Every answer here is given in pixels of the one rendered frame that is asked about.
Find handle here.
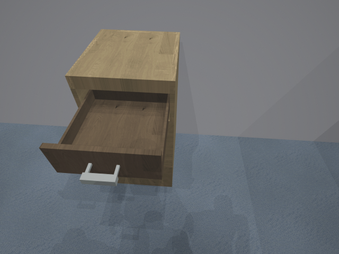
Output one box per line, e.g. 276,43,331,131
79,163,120,186

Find cabinet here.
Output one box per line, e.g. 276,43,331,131
65,29,180,187

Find drawer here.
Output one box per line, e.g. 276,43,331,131
39,89,170,180

